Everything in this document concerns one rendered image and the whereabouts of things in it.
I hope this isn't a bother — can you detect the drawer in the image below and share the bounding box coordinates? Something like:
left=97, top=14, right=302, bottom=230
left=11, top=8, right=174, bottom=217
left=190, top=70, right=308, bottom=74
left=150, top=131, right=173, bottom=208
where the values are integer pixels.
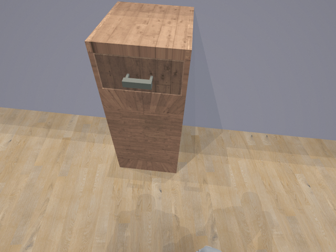
left=94, top=53, right=184, bottom=95

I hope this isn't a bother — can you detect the handle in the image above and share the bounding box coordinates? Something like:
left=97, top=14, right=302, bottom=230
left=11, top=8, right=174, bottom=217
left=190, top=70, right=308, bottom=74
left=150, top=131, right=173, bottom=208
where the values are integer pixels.
left=122, top=73, right=153, bottom=90

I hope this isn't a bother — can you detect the cabinet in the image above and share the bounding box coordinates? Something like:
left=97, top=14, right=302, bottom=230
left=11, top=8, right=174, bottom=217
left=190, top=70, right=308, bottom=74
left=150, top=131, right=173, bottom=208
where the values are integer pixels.
left=85, top=2, right=194, bottom=173

